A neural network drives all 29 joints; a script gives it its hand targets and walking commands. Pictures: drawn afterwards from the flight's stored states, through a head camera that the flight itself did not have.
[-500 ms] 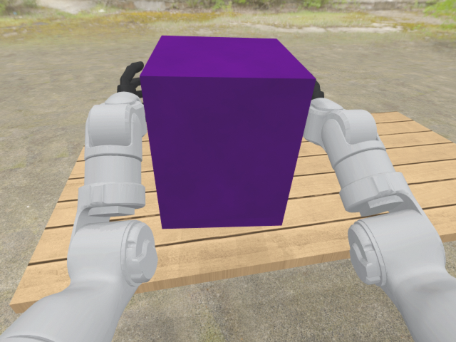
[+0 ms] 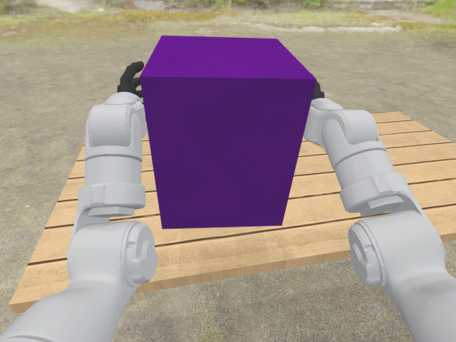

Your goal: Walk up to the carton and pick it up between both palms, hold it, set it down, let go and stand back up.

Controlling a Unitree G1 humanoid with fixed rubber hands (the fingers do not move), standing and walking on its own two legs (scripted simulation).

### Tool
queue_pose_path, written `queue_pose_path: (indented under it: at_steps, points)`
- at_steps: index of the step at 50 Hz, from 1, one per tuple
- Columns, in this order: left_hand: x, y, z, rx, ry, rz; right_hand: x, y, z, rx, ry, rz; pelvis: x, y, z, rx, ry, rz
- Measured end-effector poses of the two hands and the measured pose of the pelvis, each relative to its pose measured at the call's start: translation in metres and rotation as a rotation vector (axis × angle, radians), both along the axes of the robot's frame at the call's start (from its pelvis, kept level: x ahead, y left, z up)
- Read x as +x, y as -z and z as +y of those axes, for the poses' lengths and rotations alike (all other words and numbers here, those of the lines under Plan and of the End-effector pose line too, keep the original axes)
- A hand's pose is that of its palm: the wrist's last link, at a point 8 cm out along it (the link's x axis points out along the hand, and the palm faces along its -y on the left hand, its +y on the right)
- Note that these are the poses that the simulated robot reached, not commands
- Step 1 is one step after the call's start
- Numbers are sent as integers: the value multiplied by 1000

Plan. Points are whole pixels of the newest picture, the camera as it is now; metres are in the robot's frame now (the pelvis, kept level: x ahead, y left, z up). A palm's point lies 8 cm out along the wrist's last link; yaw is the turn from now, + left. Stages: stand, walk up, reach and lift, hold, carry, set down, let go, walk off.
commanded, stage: hold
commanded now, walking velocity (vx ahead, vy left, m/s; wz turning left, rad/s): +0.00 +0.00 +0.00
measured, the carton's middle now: (221, 130) +0.37 +0.01 +0.27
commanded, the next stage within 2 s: none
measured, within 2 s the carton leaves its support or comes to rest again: neither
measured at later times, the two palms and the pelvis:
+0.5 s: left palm (129, 106) +0.37 +0.16 +0.31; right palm (311, 112) +0.36 -0.14 +0.30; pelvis +0.00 +0.00 +0.00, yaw +0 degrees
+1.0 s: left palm (131, 104) +0.38 +0.15 +0.31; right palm (311, 109) +0.37 -0.14 +0.30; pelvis +0.00 +0.00 +0.00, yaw +0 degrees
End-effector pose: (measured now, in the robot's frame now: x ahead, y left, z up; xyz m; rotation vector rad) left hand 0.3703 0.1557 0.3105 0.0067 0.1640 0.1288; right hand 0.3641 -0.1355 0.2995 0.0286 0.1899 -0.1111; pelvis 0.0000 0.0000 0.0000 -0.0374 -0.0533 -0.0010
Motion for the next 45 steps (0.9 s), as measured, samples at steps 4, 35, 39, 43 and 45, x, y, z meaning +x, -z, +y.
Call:
queue_pose_path:
  at_steps: [4,35,39,43,45]
  points:
    - [0,0,0,0,0,0,0,0,0,0,0,0,0,0,0,0,0,-1]
    - [0,-1,0,0,-1,-1,0,0,0,0,-1,2,0,0,0,0,0,-1]
    - [0,-1,0,0,-1,-1,0,0,0,-1,-1,2,0,0,0,0,0,-1]
    - [1,-1,0,-2,0,2,1,0,0,7,2,5,0,0,0,0,-1,3]
    - [3,-1,-1,-1,1,3,2,-1,-1,11,4,7,0,0,0,1,-1,11]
